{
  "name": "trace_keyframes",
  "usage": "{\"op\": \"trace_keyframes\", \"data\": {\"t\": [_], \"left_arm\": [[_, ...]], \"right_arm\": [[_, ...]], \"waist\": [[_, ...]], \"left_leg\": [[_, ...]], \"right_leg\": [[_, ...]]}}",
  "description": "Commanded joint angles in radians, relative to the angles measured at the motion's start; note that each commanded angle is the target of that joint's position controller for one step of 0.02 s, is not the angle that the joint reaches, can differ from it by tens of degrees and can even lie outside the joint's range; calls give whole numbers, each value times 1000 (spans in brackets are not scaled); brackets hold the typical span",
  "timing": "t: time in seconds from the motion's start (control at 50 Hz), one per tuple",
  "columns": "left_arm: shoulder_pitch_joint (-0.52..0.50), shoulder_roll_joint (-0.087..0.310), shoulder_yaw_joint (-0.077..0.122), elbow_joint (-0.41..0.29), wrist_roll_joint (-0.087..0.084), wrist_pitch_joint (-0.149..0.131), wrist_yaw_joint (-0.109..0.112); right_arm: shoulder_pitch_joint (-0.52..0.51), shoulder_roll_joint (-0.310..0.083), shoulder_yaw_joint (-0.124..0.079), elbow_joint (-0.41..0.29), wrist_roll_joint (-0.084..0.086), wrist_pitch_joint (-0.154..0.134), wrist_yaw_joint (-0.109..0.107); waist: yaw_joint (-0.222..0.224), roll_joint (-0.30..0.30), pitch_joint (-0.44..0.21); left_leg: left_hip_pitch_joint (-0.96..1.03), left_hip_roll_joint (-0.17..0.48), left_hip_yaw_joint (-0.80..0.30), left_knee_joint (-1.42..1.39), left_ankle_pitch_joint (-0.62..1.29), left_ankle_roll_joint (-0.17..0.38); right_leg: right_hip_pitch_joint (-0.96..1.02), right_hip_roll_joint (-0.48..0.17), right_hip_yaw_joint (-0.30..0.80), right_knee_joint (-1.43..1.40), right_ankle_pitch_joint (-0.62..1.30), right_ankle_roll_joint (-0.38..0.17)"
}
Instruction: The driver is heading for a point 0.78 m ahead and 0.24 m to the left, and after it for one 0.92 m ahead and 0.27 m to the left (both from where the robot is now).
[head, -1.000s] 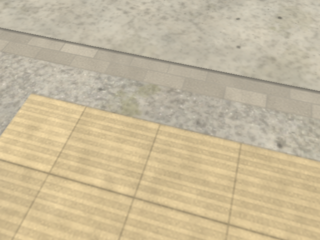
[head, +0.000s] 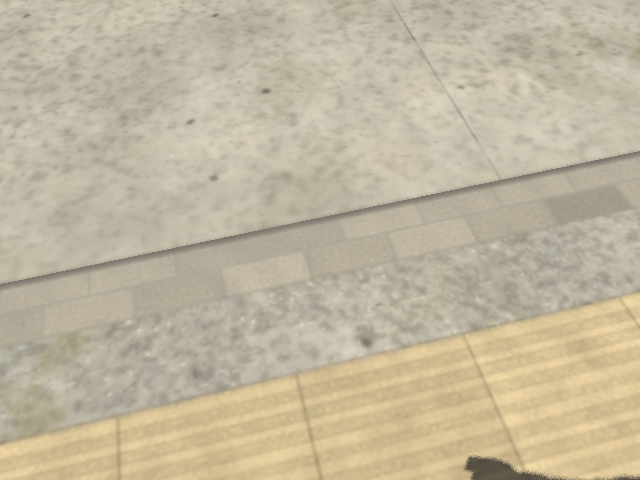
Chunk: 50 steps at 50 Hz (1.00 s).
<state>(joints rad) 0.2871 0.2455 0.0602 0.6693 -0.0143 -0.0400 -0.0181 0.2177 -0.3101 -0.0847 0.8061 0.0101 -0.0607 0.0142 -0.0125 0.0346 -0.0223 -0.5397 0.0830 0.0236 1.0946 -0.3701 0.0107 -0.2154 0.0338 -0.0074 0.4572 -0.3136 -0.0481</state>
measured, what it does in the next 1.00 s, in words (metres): walks ahead, turning left: left foot, then right foot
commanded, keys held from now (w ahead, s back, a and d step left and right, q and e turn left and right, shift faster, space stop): q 0.94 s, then w+q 0.06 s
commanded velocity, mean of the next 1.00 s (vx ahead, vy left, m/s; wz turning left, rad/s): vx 0.09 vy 0.00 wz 0.39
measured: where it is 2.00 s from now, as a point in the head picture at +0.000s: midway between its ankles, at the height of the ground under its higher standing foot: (211, 455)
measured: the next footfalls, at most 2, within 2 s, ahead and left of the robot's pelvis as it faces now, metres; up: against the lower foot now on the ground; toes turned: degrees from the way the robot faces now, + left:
left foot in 0.28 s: +0.27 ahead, +0.09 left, +0.00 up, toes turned +4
right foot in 0.74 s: +0.27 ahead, -0.13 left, +0.00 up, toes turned +24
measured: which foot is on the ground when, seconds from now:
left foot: up 0.00-0.26, down 0.28-0.74, up 0.76-1.00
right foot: down 0.00-0.28, up 0.30-0.72, down 0.74-1.00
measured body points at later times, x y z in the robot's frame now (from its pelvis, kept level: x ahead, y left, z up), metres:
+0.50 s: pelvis +0.14 +0.01 -0.01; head +0.19 +0.03 +0.44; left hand +0.27 +0.29 -0.11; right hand +0.33 -0.24 -0.10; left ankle +0.23 +0.09 -0.74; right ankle +0.16 -0.16 -0.67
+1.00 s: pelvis +0.18 -0.05 +0.00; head +0.22 -0.06 +0.45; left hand +0.18 +0.26 -0.08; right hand +0.44 -0.23 -0.11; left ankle +0.10 +0.08 -0.66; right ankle +0.24 -0.15 -0.74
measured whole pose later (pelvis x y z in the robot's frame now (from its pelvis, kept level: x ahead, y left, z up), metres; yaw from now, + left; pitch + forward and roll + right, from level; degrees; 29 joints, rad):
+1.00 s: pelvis +0.18 -0.05 +0.00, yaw +28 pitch +2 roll +2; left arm 0.19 0.24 0.05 0.66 0.01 0.00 0.04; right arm 0.20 -0.33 -0.10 0.64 0.03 0.08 -0.02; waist 0.01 0.04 0.03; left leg -0.53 -0.03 -0.07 1.09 -0.37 -0.10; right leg -0.26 -0.06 -0.06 0.45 -0.23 -0.01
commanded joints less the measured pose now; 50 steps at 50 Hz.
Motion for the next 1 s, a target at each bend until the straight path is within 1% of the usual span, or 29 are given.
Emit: {"op": "trace_keyframes", "data": {"t": [0.02,0.06,0.1,0.14,0.18,0.24,0.26,0.28,0.3,0.32,0.34,0.36,0.38,0.4,0.44,0.48,0.56,0.66,0.72,0.74,0.76,0.78,0.8,0.82,0.84,0.86,0.9,0.94,1.0], "left_arm": [[-17,134,29,-54,7,-21,17],[-17,139,29,-35,9,-20,33],[-23,136,26,-14,13,-20,44],[13,149,27,20,14,-20,54],[20,158,28,42,12,-22,54],[-49,181,40,34,1,-12,66],[-75,182,41,24,-2,-4,72],[-84,181,39,13,2,2,75],[-49,143,24,-20,35,-3,71],[109,52,-5,-19,48,-7,50],[86,139,9,4,27,-6,35],[-12,163,18,-27,3,5,35],[-54,161,20,-33,11,19,44],[-77,161,24,-40,19,36,57],[-57,124,18,-48,24,50,63],[-50,98,11,-43,26,44,73],[-91,99,11,-48,23,39,77],[-112,105,17,-53,7,17,61],[-44,109,28,-27,1,3,44],[-17,158,44,-20,14,3,45],[-35,268,68,-28,50,13,49],[-69,242,65,-49,84,9,44],[-126,187,48,-76,73,5,49],[-169,150,38,-83,51,5,53],[-183,133,31,-86,31,6,55],[-177,125,25,-84,21,8,57],[-150,131,23,-77,27,19,62],[-97,147,29,-64,31,30,69],[-41,194,49,-49,19,35,71]], "right_arm": [[-78,-78,-15,-78,-14,-26,14],[-80,-33,2,-72,-10,-17,16],[-134,1,18,-86,-8,-15,18],[-185,7,25,-106,-5,-14,28],[-186,-11,21,-118,-2,-13,37],[-102,-71,-1,-122,-12,-14,51],[-20,-92,-13,-101,-14,-16,54],[63,-121,-28,-85,-13,-17,47],[133,-198,-43,-97,-23,-16,32],[101,-219,-29,-117,-40,-19,29],[52,-174,-29,-145,-19,-5,23],[-21,-138,-19,-169,-6,5,17],[-62,-98,-6,-177,9,20,10],[-90,-83,1,-187,12,32,2],[-109,-97,-6,-200,-7,44,-6],[-90,-111,-13,-204,-13,51,-19],[-88,-137,-26,-222,-3,71,-43],[-73,-130,-27,-238,-3,98,-46],[-83,-121,-23,-248,12,112,-49],[-63,-92,-16,-252,15,113,-51],[-71,-58,-10,-285,17,105,-47],[-72,-121,-31,-287,3,87,-41],[-37,-168,-50,-258,0,85,-35],[0,-159,-53,-223,7,96,-37],[18,-133,-48,-206,6,110,-43],[22,-107,-41,-204,6,121,-43],[-16,-80,-29,-228,18,128,-39],[-79,-62,-20,-259,23,127,-38],[-127,-52,-8,-295,20,122,-19]], "waist": [[6,-134,9],[5,-116,-1],[19,-118,21],[48,-139,16],[49,-153,8],[-6,-165,-35],[-44,-152,-72],[-84,-102,-115],[-82,72,-212],[21,222,-373],[-24,87,-409],[-23,47,-260],[-4,-49,-157],[12,-55,-89],[43,30,-45],[36,65,-67],[11,82,-110],[-14,124,-111],[32,129,-101],[29,71,-106],[-7,-224,-53],[6,-312,-56],[-15,-213,-63],[-32,-159,-53],[-30,-143,-45],[-21,-143,-34],[2,-168,-18],[44,-198,-26],[89,-225,-45]], "left_leg": [[-247,17,-27,-33,157,0],[-190,-8,-5,-132,247,-18],[-100,-37,20,-315,358,-14],[-24,-69,37,-444,452,-6],[19,-84,27,-492,458,14],[86,-118,26,-517,339,57],[171,-146,40,-569,354,75],[307,-157,26,-647,487,104],[574,46,-236,-606,931,200],[816,306,-656,-625,1113,427],[736,270,-637,-694,792,416],[598,219,-542,-735,567,368],[453,171,-474,-780,400,311],[320,136,-438,-814,297,279],[176,56,-377,-849,232,245],[179,37,-356,-833,298,248],[197,28,-399,-813,138,226],[248,29,-496,-779,97,195],[234,-13,-509,-713,126,146],[151,-65,-464,-632,37,98],[-62,-218,-262,-417,-133,36],[-114,-228,-194,-137,-242,-14],[-101,-187,-209,16,-187,-36],[-97,-179,-188,74,-127,-54],[-113,-174,-176,138,-74,-72],[-122,-172,-166,193,-50,-87],[-128,-159,-113,159,-2,-109],[-154,-133,-93,55,7,-127],[-119,-77,-50,-96,-7,-116]], "right_leg": [[213,-251,213,-201,671,-174],[195,-227,114,-198,819,-141],[130,-182,24,-203,834,-96],[122,-177,-6,-197,817,-74],[142,-207,-5,-175,817,-78],[198,-237,-8,-26,961,-67],[202,-218,-19,82,998,-50],[162,-161,-49,264,929,-12],[-67,-59,-67,602,453,48],[-354,99,63,911,-394,96],[-358,37,177,979,-324,83],[-418,5,152,959,-250,76],[-418,-32,132,890,-189,77],[-383,-49,123,811,-148,81],[-286,-41,93,671,-100,92],[-269,-28,79,567,-94,113],[-251,-28,96,436,-27,134],[-202,-4,97,267,-38,115],[-46,5,68,-18,77,71],[60,-105,143,-81,105,33],[98,-325,389,-139,235,-99],[33,-463,536,-171,399,-220],[24,-437,457,-143,451,-217],[25,-363,343,-116,455,-164],[45,-316,274,-99,455,-131],[51,-300,227,-93,495,-128],[73,-267,149,-105,493,-135],[166,-282,135,-101,487,-151],[201,-323,158,-176,97,-156]]}}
